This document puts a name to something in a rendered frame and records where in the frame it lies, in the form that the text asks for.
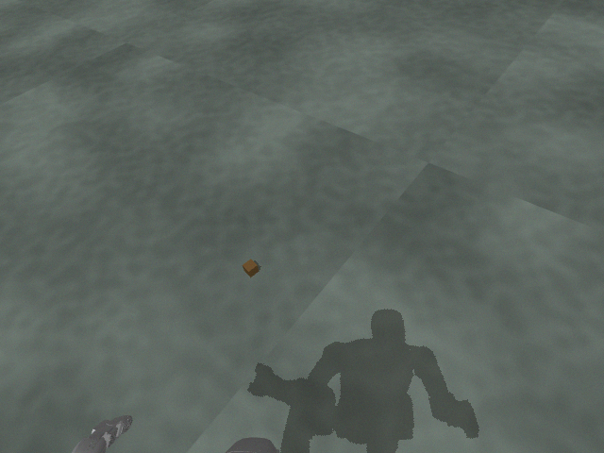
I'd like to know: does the left robot hand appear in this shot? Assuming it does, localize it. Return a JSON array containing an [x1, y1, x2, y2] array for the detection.
[[72, 415, 132, 453]]

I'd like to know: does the cube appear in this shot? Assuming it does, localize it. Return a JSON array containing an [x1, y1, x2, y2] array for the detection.
[[243, 259, 259, 277]]

